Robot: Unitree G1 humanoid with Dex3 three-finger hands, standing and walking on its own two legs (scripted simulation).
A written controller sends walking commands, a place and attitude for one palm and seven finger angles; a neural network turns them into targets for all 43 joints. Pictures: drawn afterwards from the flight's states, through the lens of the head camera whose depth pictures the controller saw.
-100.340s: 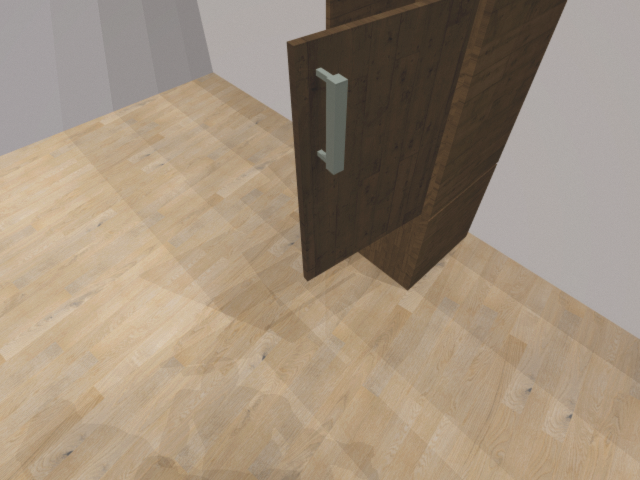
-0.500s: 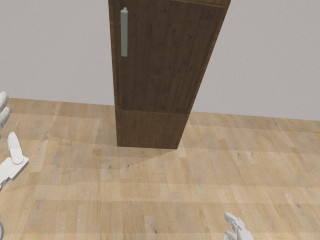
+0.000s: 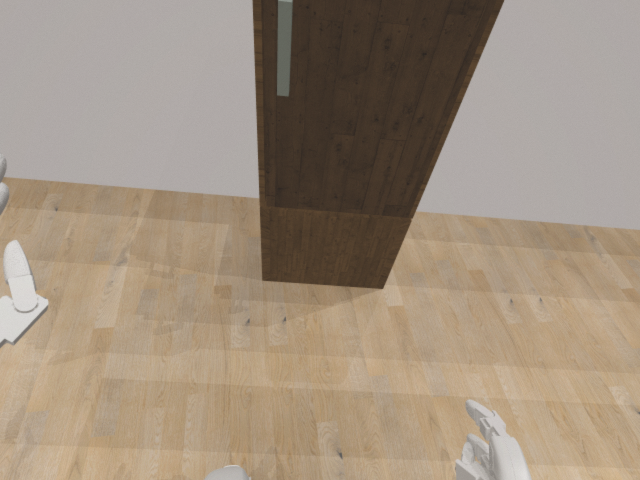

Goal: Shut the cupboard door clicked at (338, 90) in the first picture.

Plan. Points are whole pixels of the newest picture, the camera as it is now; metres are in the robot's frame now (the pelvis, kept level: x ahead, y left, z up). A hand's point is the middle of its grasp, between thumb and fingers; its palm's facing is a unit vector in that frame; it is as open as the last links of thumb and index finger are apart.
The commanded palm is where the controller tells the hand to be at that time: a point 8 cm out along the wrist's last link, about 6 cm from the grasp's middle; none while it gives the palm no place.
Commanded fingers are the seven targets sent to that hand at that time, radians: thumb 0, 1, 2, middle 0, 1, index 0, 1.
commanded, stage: stop stepping back and stand still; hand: left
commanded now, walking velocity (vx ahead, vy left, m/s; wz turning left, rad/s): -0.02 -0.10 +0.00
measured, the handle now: (285, 45) +0.81 +0.10 +0.14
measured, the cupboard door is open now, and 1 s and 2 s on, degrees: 0 0 0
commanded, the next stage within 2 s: let the arm hang, fingers relaxed in 1.10 s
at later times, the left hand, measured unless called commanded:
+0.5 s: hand (44, 271) +0.25 +0.25 +0.19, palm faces +0.36 -0.84 -0.42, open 7.4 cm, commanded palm +0.18 +0.31 +0.19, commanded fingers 0.00 0.90 0.90 -0.20 -0.30 -0.20 -0.30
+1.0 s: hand out of the picture +0.19 +0.30 +0.19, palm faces +0.45 -0.79 -0.42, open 7.4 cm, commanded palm +0.13 +0.34 +0.19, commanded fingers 0.00 0.90 0.90 -0.20 -0.30 -0.20 -0.30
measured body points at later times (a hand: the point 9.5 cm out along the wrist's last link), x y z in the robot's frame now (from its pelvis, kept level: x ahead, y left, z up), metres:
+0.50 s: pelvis +0.03 +0.01 +0.01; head +0.05 +0.03 +0.46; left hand +0.22 +0.29 +0.21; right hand +0.20 -0.23 -0.05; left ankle +0.05 +0.13 -0.72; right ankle -0.01 -0.09 -0.72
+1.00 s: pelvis -0.01 +0.04 +0.02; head -0.01 +0.05 +0.47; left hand +0.16 +0.34 +0.21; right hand +0.14 -0.19 -0.07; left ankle +0.05 +0.13 -0.72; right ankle -0.01 -0.09 -0.72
